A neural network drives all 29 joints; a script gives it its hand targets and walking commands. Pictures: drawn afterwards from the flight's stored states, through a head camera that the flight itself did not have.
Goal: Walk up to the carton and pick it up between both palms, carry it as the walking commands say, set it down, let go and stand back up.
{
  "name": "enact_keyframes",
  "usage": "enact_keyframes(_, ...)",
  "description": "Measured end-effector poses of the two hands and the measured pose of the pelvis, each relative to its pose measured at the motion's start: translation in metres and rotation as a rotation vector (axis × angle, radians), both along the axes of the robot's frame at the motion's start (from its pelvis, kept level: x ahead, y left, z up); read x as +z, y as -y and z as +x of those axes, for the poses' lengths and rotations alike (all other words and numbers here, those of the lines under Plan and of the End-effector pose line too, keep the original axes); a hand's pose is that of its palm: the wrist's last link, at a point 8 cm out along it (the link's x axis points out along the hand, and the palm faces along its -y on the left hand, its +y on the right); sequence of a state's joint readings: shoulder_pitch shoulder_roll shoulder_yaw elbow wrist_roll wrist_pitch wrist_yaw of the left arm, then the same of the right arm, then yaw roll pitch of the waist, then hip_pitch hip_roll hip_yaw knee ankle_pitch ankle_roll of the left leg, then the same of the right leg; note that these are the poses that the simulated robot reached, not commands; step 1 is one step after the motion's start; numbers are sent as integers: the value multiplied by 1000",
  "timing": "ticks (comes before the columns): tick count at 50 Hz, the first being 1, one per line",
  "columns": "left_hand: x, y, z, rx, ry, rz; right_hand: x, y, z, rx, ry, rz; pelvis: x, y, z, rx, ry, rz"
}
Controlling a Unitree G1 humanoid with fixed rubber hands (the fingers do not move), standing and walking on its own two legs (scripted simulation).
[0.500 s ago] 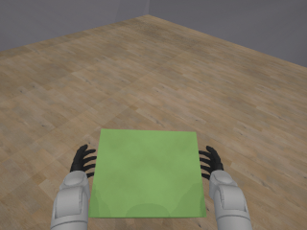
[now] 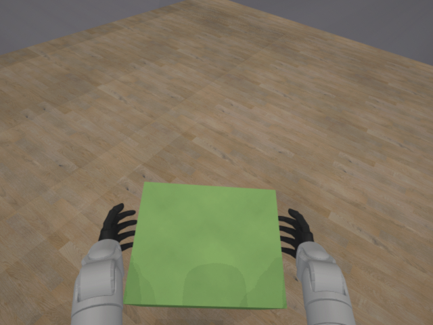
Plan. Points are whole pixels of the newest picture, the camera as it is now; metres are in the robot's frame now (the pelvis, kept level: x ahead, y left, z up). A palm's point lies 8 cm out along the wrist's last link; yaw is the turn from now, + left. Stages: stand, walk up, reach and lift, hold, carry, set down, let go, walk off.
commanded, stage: set down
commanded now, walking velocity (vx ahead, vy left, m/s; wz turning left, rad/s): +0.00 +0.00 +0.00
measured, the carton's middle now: (205, 249) +0.32 +0.01 -0.09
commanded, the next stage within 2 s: none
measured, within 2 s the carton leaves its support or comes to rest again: neither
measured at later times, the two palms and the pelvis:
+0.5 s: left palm (125, 257) +0.29 +0.18 -0.07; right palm (295, 252) +0.31 -0.18 -0.07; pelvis +0.00 -0.01 -0.01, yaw +0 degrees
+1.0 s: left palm (126, 257) +0.33 +0.20 -0.17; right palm (272, 255) +0.34 -0.16 -0.15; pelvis -0.04 +0.01 -0.07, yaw -5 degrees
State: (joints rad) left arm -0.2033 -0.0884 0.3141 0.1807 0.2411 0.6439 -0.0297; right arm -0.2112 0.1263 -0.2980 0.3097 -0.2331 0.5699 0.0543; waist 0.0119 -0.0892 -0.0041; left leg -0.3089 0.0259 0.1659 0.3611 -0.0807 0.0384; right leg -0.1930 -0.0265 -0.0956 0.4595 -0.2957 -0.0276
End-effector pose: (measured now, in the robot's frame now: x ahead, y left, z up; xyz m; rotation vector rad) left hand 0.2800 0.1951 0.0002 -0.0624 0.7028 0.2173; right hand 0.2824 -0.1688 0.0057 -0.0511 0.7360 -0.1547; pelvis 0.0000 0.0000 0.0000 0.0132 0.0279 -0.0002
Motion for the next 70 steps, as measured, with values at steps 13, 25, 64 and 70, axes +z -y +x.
enact_keyframes(13,-9,5,13,-17,31,57,-18,6,16,24,39,12,-2,5,5,-1,-12,6)
enact_keyframes(25,-73,12,9,-30,-68,57,-72,13,24,40,-32,-11,-12,14,-2,-1,-132,10)
enact_keyframes(64,-215,-3,76,-39,-54,44,-208,-8,74,-53,10,-25,-116,-20,-49,-83,-609,0)
enact_keyframes(70,-228,1,79,-37,-49,61,-225,-4,79,-55,18,-8,-132,-15,-49,-81,-673,13)
